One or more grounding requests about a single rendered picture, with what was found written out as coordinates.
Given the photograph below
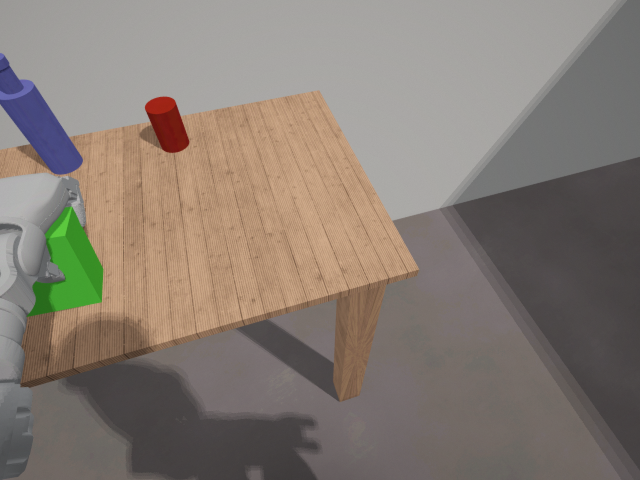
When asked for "robot left forearm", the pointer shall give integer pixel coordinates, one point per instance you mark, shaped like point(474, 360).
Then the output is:
point(22, 246)

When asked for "table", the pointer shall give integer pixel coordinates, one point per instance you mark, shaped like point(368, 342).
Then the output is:
point(266, 212)

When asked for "sponge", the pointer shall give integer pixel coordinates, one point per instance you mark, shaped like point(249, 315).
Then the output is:
point(70, 249)

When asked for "robot left hand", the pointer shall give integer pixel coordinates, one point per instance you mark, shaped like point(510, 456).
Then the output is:
point(40, 199)

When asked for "robot left upper arm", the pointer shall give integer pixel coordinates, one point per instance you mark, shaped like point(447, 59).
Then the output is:
point(16, 424)

